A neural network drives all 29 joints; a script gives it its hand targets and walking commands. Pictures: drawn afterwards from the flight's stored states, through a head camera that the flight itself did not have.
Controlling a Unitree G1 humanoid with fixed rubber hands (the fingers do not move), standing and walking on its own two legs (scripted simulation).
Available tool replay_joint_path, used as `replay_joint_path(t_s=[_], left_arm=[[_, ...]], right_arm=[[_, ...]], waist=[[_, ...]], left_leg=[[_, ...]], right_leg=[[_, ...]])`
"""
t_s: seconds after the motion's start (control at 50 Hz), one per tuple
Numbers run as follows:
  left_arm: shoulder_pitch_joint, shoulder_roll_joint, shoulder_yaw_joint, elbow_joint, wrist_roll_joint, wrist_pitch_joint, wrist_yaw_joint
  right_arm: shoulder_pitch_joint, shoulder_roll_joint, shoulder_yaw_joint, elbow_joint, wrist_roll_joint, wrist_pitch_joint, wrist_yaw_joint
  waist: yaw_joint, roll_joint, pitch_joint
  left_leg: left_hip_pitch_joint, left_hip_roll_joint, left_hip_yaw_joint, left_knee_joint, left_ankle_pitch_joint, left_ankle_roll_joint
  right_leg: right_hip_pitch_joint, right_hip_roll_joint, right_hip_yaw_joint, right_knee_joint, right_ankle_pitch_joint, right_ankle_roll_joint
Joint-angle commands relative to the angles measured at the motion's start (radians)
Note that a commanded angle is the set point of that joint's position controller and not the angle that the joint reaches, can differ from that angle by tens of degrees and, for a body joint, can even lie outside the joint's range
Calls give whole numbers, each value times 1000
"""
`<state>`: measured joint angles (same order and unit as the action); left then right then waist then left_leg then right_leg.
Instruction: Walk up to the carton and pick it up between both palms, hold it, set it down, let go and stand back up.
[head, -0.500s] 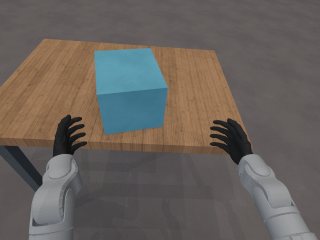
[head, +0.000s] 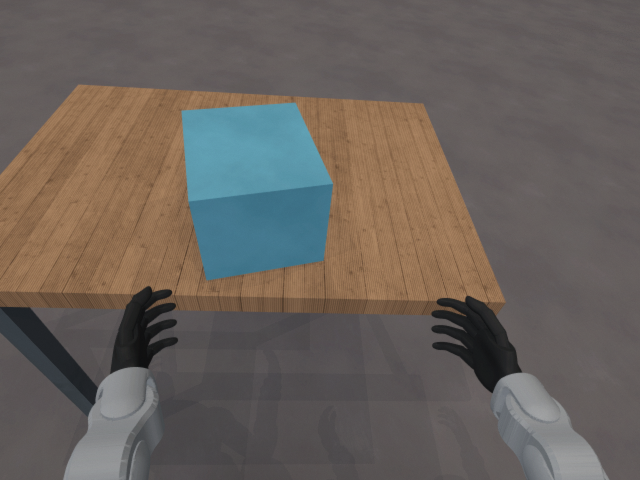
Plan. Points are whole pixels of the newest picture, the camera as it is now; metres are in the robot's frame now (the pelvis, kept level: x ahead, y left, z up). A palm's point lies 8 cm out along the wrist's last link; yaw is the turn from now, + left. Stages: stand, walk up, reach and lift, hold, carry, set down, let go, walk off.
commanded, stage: set down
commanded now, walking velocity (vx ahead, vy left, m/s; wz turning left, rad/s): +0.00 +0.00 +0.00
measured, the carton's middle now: (253, 186) +0.52 +0.15 +0.07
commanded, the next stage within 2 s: let go in 1.26 s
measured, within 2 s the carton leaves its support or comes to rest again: neither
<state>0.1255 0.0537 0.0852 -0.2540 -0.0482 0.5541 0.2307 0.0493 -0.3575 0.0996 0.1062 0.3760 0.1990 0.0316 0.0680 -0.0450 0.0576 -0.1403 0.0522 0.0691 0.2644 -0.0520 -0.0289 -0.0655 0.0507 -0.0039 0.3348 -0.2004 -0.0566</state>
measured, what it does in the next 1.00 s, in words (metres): stands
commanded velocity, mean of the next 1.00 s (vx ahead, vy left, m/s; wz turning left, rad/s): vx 0.00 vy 0.00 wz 0.00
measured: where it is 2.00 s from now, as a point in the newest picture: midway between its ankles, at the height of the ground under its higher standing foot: outside the picture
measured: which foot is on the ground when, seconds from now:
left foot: down 0.00-1.00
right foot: down 0.00-1.00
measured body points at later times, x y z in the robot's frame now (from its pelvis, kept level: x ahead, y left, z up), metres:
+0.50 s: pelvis +0.02 +0.01 +0.00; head +0.02 +0.03 +0.45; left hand +0.22 +0.23 +0.00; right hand +0.25 -0.20 +0.00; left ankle +0.06 +0.14 -0.75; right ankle -0.01 -0.08 -0.75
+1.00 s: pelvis +0.03 +0.02 +0.00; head +0.04 +0.05 +0.45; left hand +0.20 +0.25 -0.07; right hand +0.22 -0.19 -0.06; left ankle +0.06 +0.14 -0.75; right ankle -0.01 -0.08 -0.75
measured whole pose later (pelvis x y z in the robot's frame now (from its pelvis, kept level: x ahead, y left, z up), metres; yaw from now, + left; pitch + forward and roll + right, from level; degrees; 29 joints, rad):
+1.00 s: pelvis +0.03 +0.02 +0.00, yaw +0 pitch -2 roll +0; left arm 0.27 0.18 0.03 0.30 0.01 0.15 0.04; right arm 0.22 -0.21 0.04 0.49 0.08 -0.08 0.05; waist 0.04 -0.06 0.07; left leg -0.14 0.02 0.08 0.29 -0.11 0.00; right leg -0.04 0.02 0.01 0.29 -0.22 -0.02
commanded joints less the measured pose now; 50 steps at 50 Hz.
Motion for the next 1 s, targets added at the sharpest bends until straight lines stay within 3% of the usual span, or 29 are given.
replay_joint_path(t_s=[0.0,0.54,0.76,0.98], left_arm=[[-102,50,-7,-152,6,-70,-12],[110,127,-31,94,36,-299,-106],[116,163,-28,297,50,-405,-157],[91,197,-32,460,62,-440,-192]], right_arm=[[-139,-126,-89,-160,-19,-52,10],[102,-64,-108,-36,-150,-166,51],[125,-7,-107,130,-242,-255,33],[112,28,-119,328,-320,-331,8]], waist=[[3,7,-178],[-9,7,-131],[-19,5,-108],[-44,45,-101]], left_leg=[[312,-34,-38,44,165,37],[333,-40,-29,36,192,37],[303,-43,-15,45,145,45],[298,-30,-19,63,109,30]], right_leg=[[-257,-39,69,-145,-11,17],[-256,-41,44,-181,66,32],[-257,-45,28,-164,77,43],[-253,-37,-6,-128,78,42]])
